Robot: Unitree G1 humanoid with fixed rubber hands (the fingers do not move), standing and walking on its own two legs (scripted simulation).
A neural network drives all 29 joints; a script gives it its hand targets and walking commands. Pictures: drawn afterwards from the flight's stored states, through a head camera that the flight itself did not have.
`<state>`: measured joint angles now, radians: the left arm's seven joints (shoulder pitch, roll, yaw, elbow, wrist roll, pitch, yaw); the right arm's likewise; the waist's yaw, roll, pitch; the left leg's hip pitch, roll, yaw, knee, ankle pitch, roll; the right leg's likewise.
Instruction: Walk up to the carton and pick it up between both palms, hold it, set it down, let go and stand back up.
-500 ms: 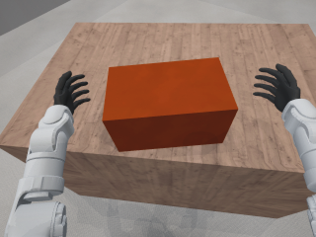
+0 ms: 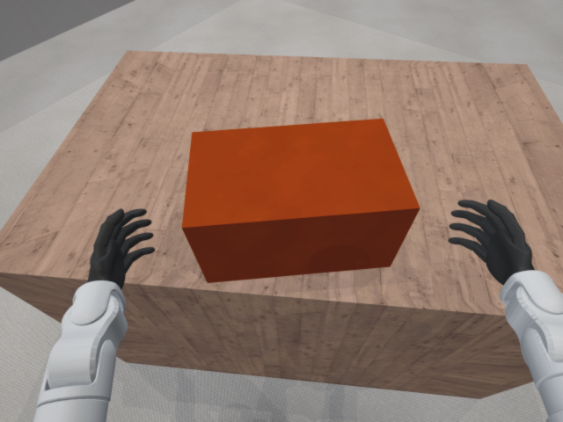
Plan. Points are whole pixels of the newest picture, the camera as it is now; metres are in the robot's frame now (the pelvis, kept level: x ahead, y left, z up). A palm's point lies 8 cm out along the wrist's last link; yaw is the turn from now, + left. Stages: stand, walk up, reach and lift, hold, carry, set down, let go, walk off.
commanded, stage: set down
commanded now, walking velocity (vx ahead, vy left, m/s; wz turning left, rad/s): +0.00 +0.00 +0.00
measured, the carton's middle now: (294, 201) +0.45 +0.03 +0.01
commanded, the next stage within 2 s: let go in 1.78 s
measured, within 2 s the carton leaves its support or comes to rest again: neither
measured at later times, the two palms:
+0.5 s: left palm (117, 324) +0.22 +0.25 +0.04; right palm (527, 340) +0.23 -0.27 +0.03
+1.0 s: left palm (128, 353) +0.20 +0.24 -0.01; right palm (515, 375) +0.19 -0.26 +0.00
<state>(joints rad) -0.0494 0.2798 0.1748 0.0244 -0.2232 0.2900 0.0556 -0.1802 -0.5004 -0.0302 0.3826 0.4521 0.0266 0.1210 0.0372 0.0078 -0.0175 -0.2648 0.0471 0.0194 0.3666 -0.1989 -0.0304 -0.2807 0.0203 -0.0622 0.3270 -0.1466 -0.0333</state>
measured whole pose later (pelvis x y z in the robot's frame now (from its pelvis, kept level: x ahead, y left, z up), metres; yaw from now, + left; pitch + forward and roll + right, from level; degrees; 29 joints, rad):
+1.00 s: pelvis +0.00 +0.00 +0.00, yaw -1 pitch +0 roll +0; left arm 0.28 0.19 0.07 0.12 -0.13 0.07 0.10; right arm 0.26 -0.41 -0.02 0.31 0.34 -0.12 0.18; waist 0.03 -0.02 0.02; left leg -0.14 0.04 0.05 0.35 -0.22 -0.02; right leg -0.19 0.01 -0.03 0.37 -0.19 -0.03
